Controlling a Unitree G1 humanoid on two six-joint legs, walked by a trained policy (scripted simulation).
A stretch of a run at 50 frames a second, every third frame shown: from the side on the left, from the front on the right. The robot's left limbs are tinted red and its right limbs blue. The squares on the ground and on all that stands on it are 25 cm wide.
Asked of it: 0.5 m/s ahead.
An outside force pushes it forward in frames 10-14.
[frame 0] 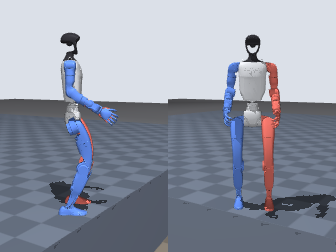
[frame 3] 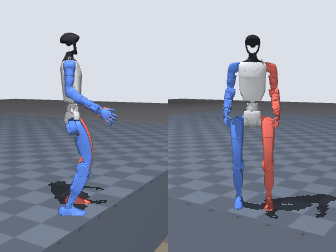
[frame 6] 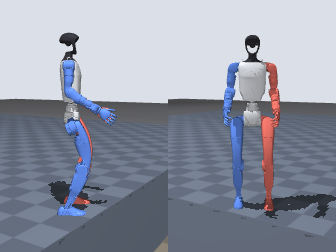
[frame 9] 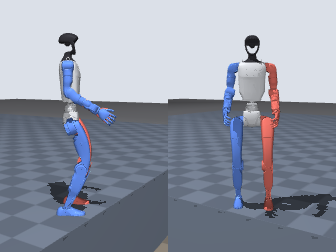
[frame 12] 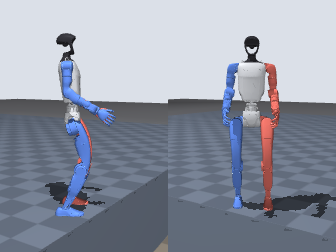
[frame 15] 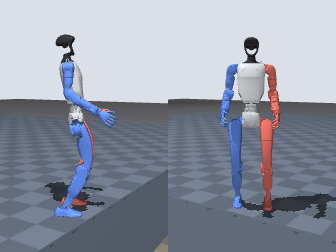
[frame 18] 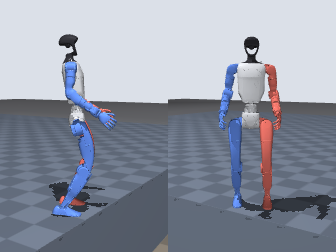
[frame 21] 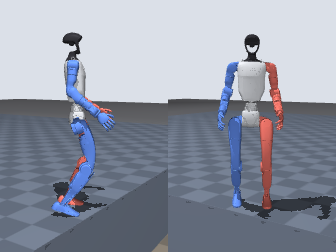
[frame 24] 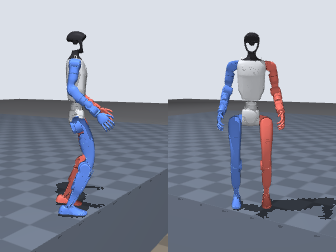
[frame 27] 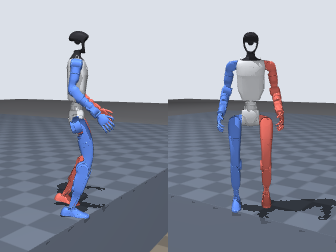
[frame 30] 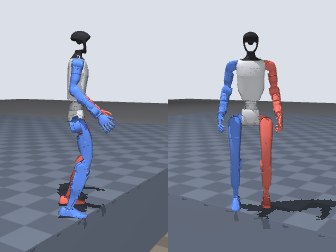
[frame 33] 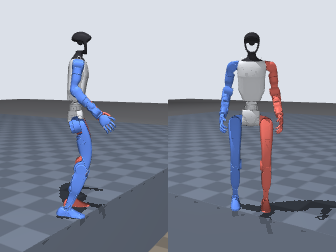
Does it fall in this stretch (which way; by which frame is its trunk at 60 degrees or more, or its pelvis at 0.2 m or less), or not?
no
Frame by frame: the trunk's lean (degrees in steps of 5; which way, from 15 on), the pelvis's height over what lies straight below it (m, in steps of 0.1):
0: 5, 0.8
3: 5, 0.8
6: 5, 0.8
9: 5, 0.8
12: 5, 0.8
15: 10, 0.8
18: 10, 0.8
21: 5, 0.8
24: 0, 0.8
27: 0, 0.8
30: 5, 0.8
33: 5, 0.8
